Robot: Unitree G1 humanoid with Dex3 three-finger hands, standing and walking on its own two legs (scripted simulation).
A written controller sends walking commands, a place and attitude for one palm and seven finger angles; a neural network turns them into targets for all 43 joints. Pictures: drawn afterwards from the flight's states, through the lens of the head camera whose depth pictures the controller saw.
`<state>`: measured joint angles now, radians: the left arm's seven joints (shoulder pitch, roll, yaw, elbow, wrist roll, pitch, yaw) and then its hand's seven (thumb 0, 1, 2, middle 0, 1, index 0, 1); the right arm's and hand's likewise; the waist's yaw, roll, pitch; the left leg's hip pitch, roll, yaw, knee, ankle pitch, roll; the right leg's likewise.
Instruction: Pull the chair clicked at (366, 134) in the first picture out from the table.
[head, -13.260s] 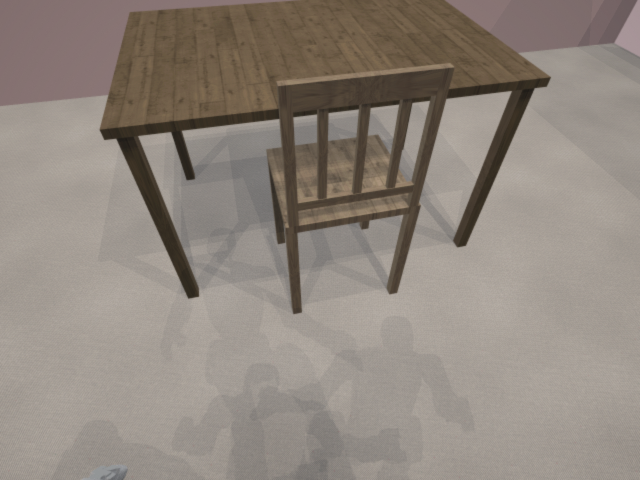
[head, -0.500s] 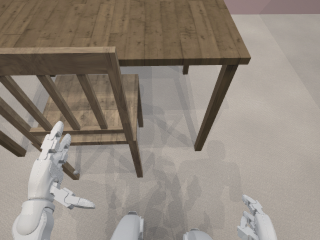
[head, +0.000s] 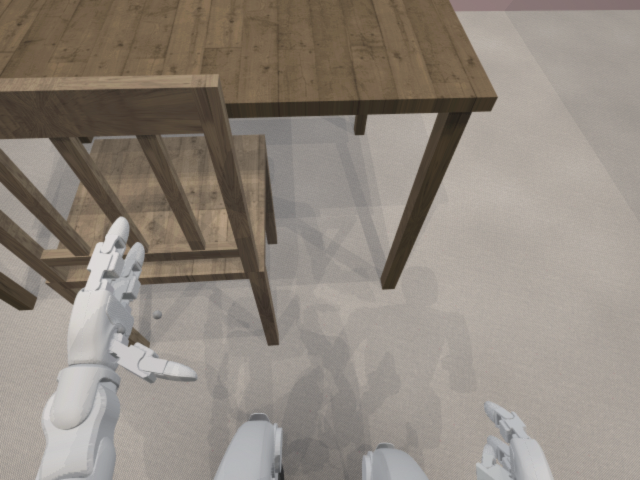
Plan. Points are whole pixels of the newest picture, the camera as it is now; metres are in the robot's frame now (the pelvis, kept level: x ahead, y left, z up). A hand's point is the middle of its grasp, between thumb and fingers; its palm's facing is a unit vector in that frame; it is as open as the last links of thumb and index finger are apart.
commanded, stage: aim the fingers beside a spindle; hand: left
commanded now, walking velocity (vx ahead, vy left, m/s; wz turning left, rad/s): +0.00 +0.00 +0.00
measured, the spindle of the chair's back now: (108, 202) +0.48 +0.33 +0.01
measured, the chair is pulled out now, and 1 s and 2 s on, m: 0.00 0.00 0.00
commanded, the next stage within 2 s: push the fingers through the gap in 1.20 s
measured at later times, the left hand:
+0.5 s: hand (174, 292) +0.34 +0.20 +0.01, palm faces +0.10 -0.99 -0.03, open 17.0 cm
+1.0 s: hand (180, 285) +0.35 +0.20 +0.01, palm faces +0.11 -0.99 -0.03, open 17.0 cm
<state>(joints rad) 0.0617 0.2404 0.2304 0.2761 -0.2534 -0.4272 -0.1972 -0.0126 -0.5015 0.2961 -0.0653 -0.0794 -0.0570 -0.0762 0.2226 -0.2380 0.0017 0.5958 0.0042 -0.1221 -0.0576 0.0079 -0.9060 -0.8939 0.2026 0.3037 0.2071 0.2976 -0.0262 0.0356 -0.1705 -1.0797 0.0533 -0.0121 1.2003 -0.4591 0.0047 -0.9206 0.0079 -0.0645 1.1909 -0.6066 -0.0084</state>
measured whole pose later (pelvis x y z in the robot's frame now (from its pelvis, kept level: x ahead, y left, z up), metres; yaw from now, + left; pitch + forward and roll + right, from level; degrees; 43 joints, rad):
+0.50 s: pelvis -0.01 +0.00 -0.01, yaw -1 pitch +22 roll -3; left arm -0.13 0.24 0.23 0.45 -0.21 -0.47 -0.15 -0.01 -0.50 0.30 -0.07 -0.08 -0.06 -0.08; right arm 0.21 -0.24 0.01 0.60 -0.01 -0.06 -0.04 0.01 -0.91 -0.89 0.20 0.30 0.21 0.30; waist -0.03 0.03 -0.18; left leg -1.17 0.05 -0.01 1.26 -0.47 0.01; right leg -1.01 0.01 -0.06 1.26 -0.62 0.00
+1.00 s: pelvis +0.00 +0.00 -0.02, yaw -1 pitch +23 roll -3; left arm -0.16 0.24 0.24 0.48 -0.20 -0.48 -0.12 -0.01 -0.50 0.30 -0.07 -0.08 -0.06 -0.08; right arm 0.22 -0.23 0.00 0.61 -0.01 -0.02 -0.04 0.01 -0.91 -0.89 0.20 0.30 0.21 0.30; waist -0.05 0.03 -0.18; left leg -1.19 0.06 0.00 1.27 -0.48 0.01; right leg -1.04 0.01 -0.05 1.27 -0.63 0.00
